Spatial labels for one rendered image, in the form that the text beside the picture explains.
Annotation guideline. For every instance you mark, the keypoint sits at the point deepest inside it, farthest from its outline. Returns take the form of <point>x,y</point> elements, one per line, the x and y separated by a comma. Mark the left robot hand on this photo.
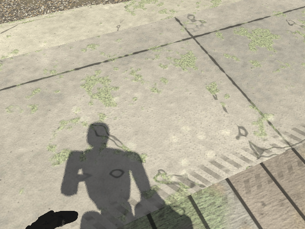
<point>52,219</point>

